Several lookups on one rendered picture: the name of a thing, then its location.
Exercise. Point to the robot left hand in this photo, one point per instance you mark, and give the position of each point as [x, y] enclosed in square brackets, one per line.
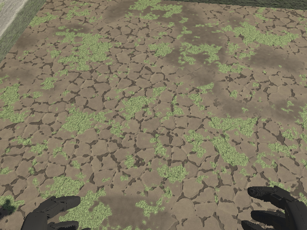
[38, 218]

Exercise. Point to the robot right hand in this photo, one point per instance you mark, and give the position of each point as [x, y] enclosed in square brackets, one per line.
[295, 217]

